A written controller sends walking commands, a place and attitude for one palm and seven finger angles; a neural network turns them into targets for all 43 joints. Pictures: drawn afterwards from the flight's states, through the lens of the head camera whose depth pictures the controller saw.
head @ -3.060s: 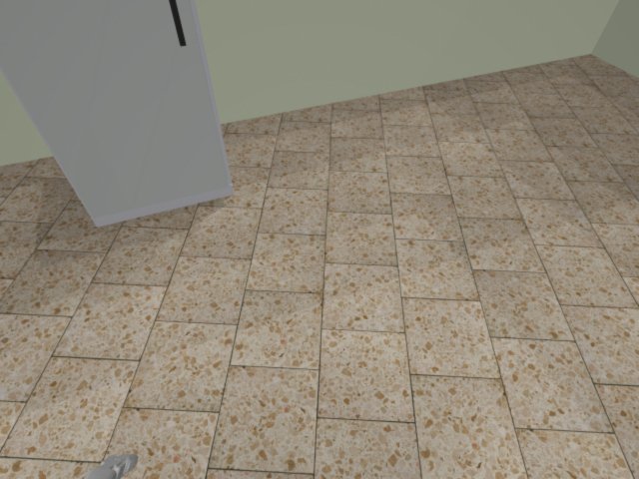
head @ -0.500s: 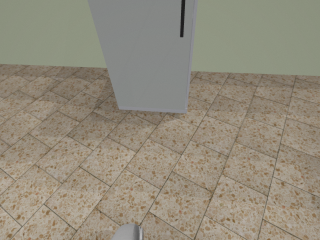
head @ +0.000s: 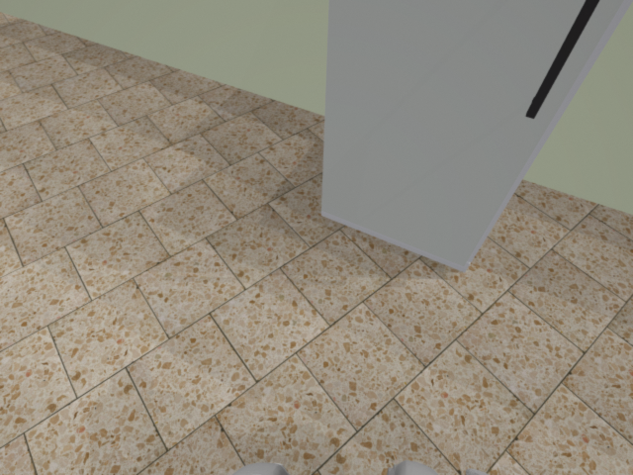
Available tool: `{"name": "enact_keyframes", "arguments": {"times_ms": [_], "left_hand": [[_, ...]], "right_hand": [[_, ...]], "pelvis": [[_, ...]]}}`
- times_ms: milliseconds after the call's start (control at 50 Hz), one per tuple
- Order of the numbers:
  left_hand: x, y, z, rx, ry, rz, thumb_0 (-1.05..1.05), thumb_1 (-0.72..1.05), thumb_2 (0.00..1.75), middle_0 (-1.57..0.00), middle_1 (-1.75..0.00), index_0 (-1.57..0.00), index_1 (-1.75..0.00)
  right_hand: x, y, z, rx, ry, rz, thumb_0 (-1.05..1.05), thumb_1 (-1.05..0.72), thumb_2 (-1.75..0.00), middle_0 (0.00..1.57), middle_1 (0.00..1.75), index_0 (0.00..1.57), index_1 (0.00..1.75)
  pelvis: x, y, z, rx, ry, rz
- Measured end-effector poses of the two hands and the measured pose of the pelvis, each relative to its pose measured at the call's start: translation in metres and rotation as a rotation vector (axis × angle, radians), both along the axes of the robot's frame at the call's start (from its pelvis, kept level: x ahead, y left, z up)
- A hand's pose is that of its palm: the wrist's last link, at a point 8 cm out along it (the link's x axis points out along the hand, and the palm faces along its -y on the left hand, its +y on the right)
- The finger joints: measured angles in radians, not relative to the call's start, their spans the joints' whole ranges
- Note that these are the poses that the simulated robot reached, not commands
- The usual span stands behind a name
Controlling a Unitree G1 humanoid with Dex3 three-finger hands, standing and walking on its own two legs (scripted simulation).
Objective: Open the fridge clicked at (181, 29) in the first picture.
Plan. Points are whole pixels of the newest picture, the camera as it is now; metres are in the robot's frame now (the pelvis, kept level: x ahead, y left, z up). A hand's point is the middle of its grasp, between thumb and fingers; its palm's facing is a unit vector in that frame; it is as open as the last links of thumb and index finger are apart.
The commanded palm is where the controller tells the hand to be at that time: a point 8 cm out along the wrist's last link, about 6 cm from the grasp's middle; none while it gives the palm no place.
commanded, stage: walk to a spot facing it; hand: right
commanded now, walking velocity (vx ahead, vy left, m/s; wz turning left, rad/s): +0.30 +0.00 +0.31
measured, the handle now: (590, 0) +0.86 -0.38 +0.20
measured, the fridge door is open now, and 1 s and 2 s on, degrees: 0 0 0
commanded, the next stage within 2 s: turn to face it in 0.60 s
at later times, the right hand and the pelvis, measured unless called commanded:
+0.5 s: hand (513, 439) +0.22 -0.27 -0.16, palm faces -0.13 +0.98 -0.18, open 7.4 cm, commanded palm none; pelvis +0.16 -0.08 +0.01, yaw +14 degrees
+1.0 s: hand (418, 318) +0.39 -0.13 -0.14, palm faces -0.38 +0.90 -0.20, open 7.3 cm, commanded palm none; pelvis +0.20 -0.03 +0.00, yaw +19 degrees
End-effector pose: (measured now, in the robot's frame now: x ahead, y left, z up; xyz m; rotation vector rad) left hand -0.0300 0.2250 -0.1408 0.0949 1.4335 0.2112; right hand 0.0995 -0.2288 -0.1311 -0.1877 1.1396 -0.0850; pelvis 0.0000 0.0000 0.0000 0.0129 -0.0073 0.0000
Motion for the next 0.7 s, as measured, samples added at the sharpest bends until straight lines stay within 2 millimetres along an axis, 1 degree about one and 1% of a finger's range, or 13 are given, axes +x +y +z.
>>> {"name": "enact_keyframes", "arguments": {"times_ms": [80,160,220,260,300,320,360,400,480,520,580,620,700], "left_hand": [[0.096,-0.001,0.011,0.014,-0.2,-0.035,0.01,0.91,0.9,-0.2,-0.3,-0.2,-0.3],[0.175,-0.011,0.024,0.023,-0.329,-0.085,0.01,0.91,0.9,-0.2,-0.3,-0.2,-0.3],[0.223,-0.023,0.033,0.038,-0.391,-0.122,0.01,0.91,0.9,-0.2,-0.3,-0.2,-0.3],[0.251,-0.032,0.037,0.056,-0.424,-0.138,0.01,0.91,0.9,-0.2,-0.3,-0.2,-0.3],[0.272,-0.04,0.038,0.084,-0.459,-0.142,0.01,0.91,0.9,-0.2,-0.3,-0.2,-0.3],[0.277,-0.043,0.039,0.093,-0.468,-0.139,0.01,0.91,0.9,-0.2,-0.3,-0.2,-0.3],[0.278,-0.048,0.044,0.104,-0.471,-0.112,0.01,0.91,0.9,-0.2,-0.3,-0.2,-0.3],[0.271,-0.052,0.046,0.111,-0.448,-0.072,0.01,0.91,0.9,-0.2,-0.3,-0.2,-0.3],[0.24,-0.058,0.043,0.11,-0.35,0.025,0.01,0.91,0.9,-0.2,-0.3,-0.21,-0.3],[0.222,-0.056,0.041,0.12,-0.303,0.091,0.0,0.92,0.9,-0.2,-0.3,-0.21,-0.3],[0.193,-0.052,0.036,0.128,-0.229,0.168,0.0,0.93,0.9,-0.2,-0.3,-0.21,-0.3],[0.173,-0.05,0.032,0.124,-0.181,0.217,0.0,0.93,0.9,-0.2,-0.3,-0.21,-0.3],[0.134,-0.047,0.019,0.1,-0.1,0.324,0.0,0.92,0.9,-0.2,-0.3,-0.2,-0.3]], "right_hand": [[-0.003,-0.023,0.009,-0.047,0.067,-0.027,-0.01,-0.93,-0.9,0.21,0.3,0.21,0.3],[-0.002,-0.044,0.011,-0.058,0.115,-0.055,-0.01,-0.93,-0.9,0.2,0.3,0.21,0.3],[0.001,-0.059,0.005,-0.048,0.146,-0.085,0.0,-0.92,-0.9,0.2,0.3,0.2,0.3],[0.006,-0.07,-0.002,-0.036,0.17,-0.101,0.0,-0.91,-0.9,0.2,0.3,0.2,0.3],[0.015,-0.081,-0.013,-0.025,0.2,-0.102,0.0,-0.91,-0.9,0.2,0.3,0.2,0.3],[0.02,-0.085,-0.016,-0.022,0.216,-0.092,0.0,-0.91,-0.9,0.2,0.3,0.2,0.3],[0.037,-0.09,-0.017,-0.018,0.24,-0.054,0.0,-0.91,-0.9,0.2,0.3,0.2,0.3],[0.059,-0.093,-0.014,-0.01,0.24,-0.014,0.0,-0.91,-0.9,0.2,0.3,0.2,0.3],[0.11,-0.092,-0.006,-0.002,0.198,0.052,0.0,-0.91,-0.9,0.2,0.3,0.2,0.3],[0.136,-0.088,-0.002,-0.003,0.174,0.086,0.0,-0.91,-0.9,0.2,0.3,0.2,0.3],[0.173,-0.077,0.002,-0.009,0.143,0.146,0.0,-0.91,-0.9,0.2,0.3,0.2,0.3],[0.199,-0.066,0.004,-0.014,0.122,0.192,0.0,-0.91,-0.9,0.2,0.3,0.2,0.3],[0.248,-0.035,0.009,-0.035,0.068,0.304,0.0,-0.91,-0.9,0.2,0.3,0.2,0.3]], "pelvis": [[0.028,-0.008,0.008,0.0,0.014,0.03],[0.057,-0.021,0.011,0.004,0.016,0.054],[0.08,-0.034,0.009,0.01,0.012,0.071],[0.097,-0.045,0.005,0.016,0.007,0.085],[0.113,-0.056,-0.002,0.016,0.002,0.112],[0.118,-0.06,-0.003,0.012,-0.004,0.131],[0.128,-0.066,-0.001,0.014,-0.013,0.167],[0.137,-0.071,0.004,0.019,-0.017,0.193],[0.153,-0.076,0.012,0.021,-0.013,0.24],[0.16,-0.077,0.014,0.019,-0.01,0.264],[0.168,-0.076,0.015,0.014,-0.007,0.302],[0.172,-0.073,0.014,0.01,-0.006,0.328],[0.179,-0.063,0.01,-0.002,-0.003,0.387]]}}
